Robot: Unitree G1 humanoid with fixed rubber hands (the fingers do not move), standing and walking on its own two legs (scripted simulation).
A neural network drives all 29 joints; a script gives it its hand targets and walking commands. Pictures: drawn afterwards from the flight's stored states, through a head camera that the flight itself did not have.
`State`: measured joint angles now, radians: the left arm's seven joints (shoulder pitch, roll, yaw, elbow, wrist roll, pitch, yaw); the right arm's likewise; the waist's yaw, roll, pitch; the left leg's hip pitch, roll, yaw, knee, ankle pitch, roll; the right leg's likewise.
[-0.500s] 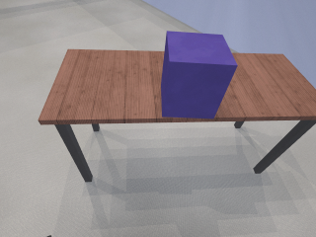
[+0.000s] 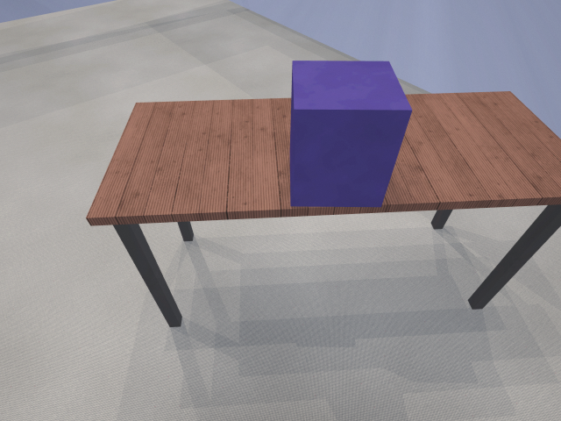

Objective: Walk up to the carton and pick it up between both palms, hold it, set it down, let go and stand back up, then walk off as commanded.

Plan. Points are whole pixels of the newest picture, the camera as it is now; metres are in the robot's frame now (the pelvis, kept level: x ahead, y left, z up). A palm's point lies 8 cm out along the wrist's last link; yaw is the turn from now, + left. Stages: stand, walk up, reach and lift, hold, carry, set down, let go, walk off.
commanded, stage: walk up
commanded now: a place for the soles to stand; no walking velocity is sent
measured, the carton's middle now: (338, 136) +0.70 -0.12 +0.03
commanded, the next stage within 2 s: none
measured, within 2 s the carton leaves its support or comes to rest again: neither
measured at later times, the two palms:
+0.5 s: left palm out of the picture +0.14 +0.22 -0.08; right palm out of the picture +0.14 -0.42 -0.10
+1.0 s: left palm (172, 363) +0.25 +0.19 -0.09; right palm (517, 289) +0.38 -0.43 -0.10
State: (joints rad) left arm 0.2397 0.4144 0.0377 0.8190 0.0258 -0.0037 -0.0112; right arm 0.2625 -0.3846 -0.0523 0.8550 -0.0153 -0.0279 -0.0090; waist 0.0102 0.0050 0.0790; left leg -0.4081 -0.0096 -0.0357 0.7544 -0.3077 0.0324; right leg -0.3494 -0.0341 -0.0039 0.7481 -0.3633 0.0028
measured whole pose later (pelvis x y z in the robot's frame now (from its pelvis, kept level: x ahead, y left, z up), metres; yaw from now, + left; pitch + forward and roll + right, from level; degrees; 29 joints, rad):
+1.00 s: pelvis +0.25 -0.13 +0.00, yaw +2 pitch +0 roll +1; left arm 0.37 0.41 0.03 0.83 0.02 -0.05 0.02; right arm 0.16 -0.38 -0.08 0.82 -0.02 -0.05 0.01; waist 0.03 0.01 0.10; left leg -0.38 -0.06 0.06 0.70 -0.32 0.07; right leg -0.19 0.04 -0.03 1.04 -0.51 -0.03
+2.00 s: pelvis +0.19 +0.03 +0.00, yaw +9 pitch -3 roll -3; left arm 0.30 0.42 0.11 0.84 0.02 0.01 0.09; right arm 0.21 -0.39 -0.13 0.72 -0.06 0.07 0.05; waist -0.02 0.03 0.16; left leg -0.39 -0.06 -0.01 0.75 -0.34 0.06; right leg -0.52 0.06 0.02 1.23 -0.47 0.00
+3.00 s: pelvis +0.26 +0.01 +0.01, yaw +3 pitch +0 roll +0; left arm 0.33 0.40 0.03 0.83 0.02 -0.02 -0.02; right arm 0.29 -0.39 -0.07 0.88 -0.01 -0.03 -0.02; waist -0.01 -0.01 0.05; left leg -0.27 0.07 -0.02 0.77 -0.47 -0.02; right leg -0.35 0.01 0.03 0.67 -0.31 -0.01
